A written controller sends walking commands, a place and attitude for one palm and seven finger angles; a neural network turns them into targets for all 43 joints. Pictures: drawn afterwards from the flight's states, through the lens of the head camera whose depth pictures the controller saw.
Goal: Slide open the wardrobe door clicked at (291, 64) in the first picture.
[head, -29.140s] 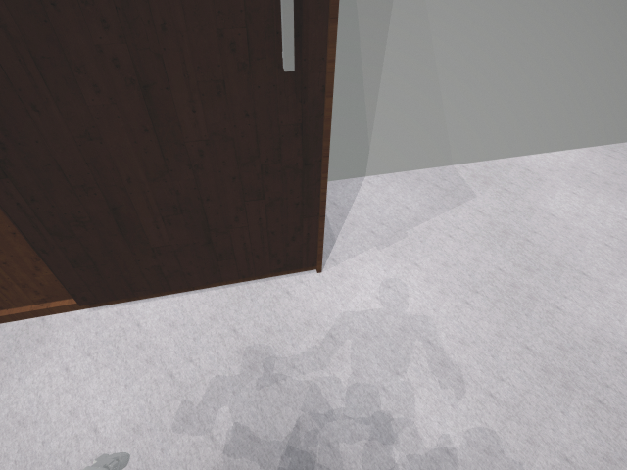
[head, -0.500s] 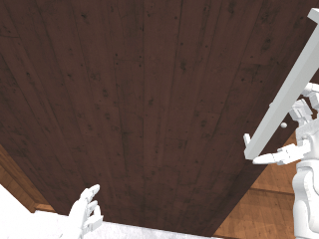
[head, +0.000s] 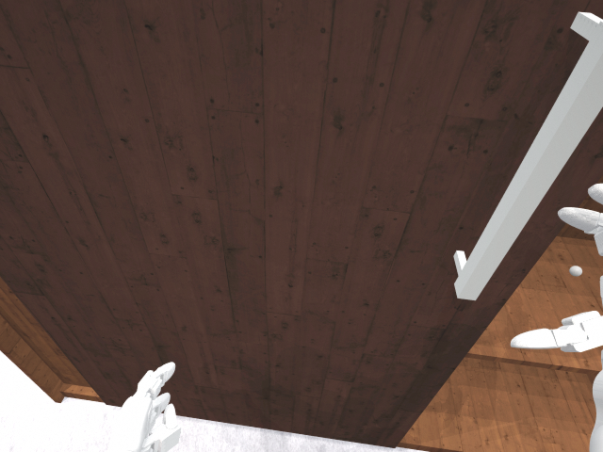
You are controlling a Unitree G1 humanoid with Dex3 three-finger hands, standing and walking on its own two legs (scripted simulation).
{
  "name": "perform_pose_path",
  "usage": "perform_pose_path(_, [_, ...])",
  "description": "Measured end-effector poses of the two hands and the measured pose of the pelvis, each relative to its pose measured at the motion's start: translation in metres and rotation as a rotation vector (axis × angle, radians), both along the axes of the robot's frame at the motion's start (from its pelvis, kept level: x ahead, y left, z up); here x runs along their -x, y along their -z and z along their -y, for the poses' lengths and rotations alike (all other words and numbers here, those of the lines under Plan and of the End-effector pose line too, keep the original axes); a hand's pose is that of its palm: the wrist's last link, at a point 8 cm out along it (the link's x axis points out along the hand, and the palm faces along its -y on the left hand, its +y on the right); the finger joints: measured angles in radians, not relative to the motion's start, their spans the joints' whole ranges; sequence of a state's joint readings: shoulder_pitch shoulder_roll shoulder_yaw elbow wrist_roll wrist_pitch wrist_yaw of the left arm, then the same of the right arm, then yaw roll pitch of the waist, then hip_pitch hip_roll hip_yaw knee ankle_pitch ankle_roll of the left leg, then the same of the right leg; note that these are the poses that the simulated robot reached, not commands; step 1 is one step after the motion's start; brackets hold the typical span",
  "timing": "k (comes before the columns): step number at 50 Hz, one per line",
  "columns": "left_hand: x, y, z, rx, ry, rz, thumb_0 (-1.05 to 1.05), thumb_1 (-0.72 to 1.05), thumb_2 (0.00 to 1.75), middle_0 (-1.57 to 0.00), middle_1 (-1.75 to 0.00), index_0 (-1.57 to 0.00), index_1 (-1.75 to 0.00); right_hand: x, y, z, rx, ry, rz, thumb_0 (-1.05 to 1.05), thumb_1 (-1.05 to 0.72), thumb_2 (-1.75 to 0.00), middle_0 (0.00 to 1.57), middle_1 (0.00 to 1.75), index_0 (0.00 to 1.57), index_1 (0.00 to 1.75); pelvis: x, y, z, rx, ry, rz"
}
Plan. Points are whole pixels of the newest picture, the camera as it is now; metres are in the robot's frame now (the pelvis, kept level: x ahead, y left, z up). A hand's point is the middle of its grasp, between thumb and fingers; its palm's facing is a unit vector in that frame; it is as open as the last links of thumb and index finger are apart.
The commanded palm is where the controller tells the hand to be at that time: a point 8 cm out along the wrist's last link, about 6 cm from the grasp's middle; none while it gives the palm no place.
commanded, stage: slip the hand off the handle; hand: right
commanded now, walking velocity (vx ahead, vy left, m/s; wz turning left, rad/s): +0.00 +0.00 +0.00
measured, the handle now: (514, 184) +0.32 -0.20 +0.26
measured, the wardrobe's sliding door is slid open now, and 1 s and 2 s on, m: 0.69 0.69 0.69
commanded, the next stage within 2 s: draw the hand back to the body in 0.38 s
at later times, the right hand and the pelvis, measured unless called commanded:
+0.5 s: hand out of the picture +0.18 -0.25 +0.22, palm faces +0.32 +0.94 -0.12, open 14.7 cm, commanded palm +0.14 -0.29 +0.22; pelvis +0.01 +0.00 +0.00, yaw -2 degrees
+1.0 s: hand (586, 337) +0.18 -0.24 +0.19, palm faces +0.22 +0.97 -0.12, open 14.6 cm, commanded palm +0.14 -0.29 +0.21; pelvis +0.01 +0.01 +0.00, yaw -2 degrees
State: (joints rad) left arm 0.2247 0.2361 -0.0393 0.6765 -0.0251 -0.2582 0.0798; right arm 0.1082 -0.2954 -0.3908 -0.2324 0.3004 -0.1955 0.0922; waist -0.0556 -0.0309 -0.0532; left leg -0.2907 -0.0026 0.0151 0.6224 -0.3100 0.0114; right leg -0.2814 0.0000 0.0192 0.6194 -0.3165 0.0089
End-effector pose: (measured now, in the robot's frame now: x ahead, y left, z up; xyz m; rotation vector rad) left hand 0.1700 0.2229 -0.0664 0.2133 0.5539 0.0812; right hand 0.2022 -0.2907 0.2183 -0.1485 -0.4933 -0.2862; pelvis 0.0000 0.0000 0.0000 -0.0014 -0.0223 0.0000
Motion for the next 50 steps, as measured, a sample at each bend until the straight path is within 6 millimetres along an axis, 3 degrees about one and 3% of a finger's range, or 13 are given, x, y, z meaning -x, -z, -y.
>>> perform_pose_path(7, [-0.018, -0.006, 0.015, -0.002, 0.064, 0.038, 0.02, 0.90, 0.90, -0.20, -0.30, -0.20, -0.30, 0.030, 0.001, 0.003, 0.003, 0.034, 0.001, -0.01, 0.56, -0.20, 0.26, 1.15, 0.26, 1.15, 0.000, 0.001, 0.002, -0.006, 0.019, 0.010])
perform_pose_path(17, [-0.036, -0.015, 0.032, 0.010, 0.113, 0.091, 0.01, 0.90, 0.90, -0.20, -0.30, -0.20, -0.30, 0.038, 0.005, -0.004, 0.017, 0.007, -0.034, -0.01, 0.56, -0.20, 0.26, 1.15, 0.26, 1.15, -0.002, 0.001, 0.002, -0.008, 0.030, 0.013])
perform_pose_path(26, [-0.037, -0.013, 0.030, 0.002, 0.117, 0.088, 0.01, 0.90, 0.90, -0.20, -0.30, -0.20, -0.30, 0.061, 0.003, 0.003, 0.032, 0.026, -0.034, -0.01, 0.56, -0.20, 0.26, 1.15, 0.26, 1.15, -0.007, 0.003, 0.003, -0.015, 0.034, 0.011])
perform_pose_path(36, [-0.040, -0.018, 0.029, 0.037, 0.062, 0.131, 0.02, 0.90, 0.90, -0.20, -0.30, -0.20, -0.30, 0.047, 0.019, -0.006, 0.011, -0.065, -0.366, -0.01, 0.56, -0.20, 0.26, 1.15, 0.26, 1.15, -0.009, -0.001, 0.005, -0.012, 0.036, 0.032])
perform_pose_path(44, [-0.049, -0.032, 0.025, 0.062, 0.064, 0.215, 0.02, 0.90, 0.90, -0.20, -0.30, -0.20, -0.30, 0.047, 0.009, 0.002, -0.039, -0.060, -0.376, -0.01, 0.55, -0.20, 0.26, 1.15, 0.26, 1.15, -0.011, -0.001, -0.001, -0.009, 0.030, 0.047])
perform_pose_path(50, [-0.048, -0.034, 0.014, 0.044, 0.068, 0.214, 0.02, 0.90, 0.90, -0.20, -0.30, -0.20, -0.30, 0.051, 0.019, -0.001, -0.060, -0.043, -0.411, -0.01, 0.53, -0.21, 0.25, 1.14, 0.26, 1.14, -0.009, -0.001, -0.007, -0.009, 0.037, 0.053])
